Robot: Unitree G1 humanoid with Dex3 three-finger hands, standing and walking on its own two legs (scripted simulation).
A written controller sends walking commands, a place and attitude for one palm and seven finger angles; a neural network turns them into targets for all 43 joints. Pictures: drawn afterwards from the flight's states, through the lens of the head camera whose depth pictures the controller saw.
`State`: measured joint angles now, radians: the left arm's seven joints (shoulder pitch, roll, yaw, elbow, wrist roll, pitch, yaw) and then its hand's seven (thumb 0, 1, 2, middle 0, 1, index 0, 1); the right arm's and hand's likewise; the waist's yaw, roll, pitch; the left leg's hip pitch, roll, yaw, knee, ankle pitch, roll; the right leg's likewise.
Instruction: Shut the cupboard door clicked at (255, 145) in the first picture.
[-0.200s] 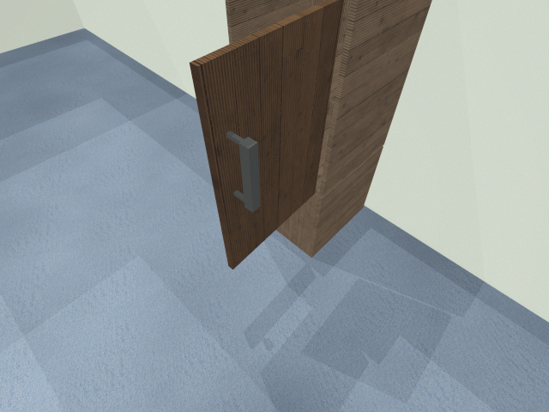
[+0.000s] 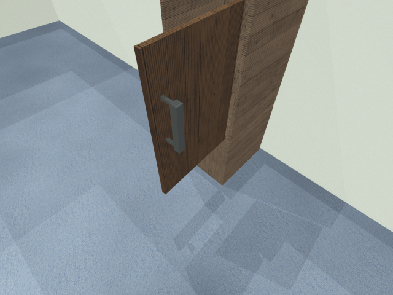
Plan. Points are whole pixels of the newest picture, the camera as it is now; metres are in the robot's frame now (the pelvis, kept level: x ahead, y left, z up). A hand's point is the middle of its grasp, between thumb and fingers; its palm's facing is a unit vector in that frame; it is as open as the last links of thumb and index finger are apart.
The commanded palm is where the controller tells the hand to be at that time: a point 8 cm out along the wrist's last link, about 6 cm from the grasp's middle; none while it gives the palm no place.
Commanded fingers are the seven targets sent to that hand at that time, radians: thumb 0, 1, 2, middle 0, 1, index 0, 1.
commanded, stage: stand and wait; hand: left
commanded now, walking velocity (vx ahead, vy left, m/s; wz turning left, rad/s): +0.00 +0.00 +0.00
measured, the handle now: (172, 125) +0.53 +0.10 +0.01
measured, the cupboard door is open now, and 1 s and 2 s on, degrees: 93 93 93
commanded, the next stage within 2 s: look at it before walking up in 0.08 s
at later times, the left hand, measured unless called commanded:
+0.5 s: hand out of the picture +0.05 +0.21 -0.17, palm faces +0.00 -0.96 -0.28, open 7.4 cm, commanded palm none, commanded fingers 0.00 0.90 0.90 -0.20 -0.30 -0.20 -0.30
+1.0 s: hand out of the picture +0.04 +0.20 -0.18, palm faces -0.06 -0.97 -0.25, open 7.4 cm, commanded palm none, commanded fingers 0.00 0.90 0.90 -0.20 -0.30 -0.20 -0.30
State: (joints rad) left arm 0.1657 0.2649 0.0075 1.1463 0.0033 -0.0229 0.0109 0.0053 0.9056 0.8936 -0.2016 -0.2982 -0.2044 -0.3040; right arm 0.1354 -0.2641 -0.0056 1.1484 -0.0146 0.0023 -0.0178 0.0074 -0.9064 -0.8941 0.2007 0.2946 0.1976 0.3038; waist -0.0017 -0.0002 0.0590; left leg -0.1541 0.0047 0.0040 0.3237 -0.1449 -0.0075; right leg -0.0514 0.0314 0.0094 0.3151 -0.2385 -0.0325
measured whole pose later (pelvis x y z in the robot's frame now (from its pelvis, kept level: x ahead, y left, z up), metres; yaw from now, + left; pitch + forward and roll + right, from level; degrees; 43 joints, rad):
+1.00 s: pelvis +0.00 -0.01 -0.01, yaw -6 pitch -1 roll +0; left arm 0.22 0.23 0.04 1.08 0.01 0.03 0.00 0.00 0.91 0.89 -0.20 -0.30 -0.20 -0.30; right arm 0.16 -0.22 -0.04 1.06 -0.02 0.03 -0.04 0.01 -0.91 -0.89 0.20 0.29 0.20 0.30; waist 0.01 0.00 0.07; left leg -0.22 0.06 0.09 0.48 -0.24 -0.02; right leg -0.16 0.08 0.09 0.48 -0.30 -0.05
